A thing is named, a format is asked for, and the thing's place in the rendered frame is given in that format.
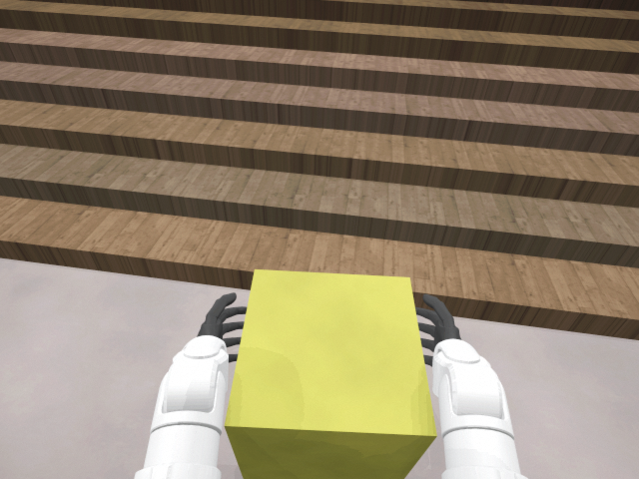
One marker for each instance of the right robot forearm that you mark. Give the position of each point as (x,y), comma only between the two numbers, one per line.
(474,417)

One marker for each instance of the left robot forearm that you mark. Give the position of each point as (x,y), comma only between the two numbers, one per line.
(188,417)

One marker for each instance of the robot right hand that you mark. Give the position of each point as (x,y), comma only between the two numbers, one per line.
(444,324)

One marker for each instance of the carton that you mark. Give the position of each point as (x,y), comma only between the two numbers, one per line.
(330,380)

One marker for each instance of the robot left hand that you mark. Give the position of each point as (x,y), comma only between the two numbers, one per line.
(214,325)

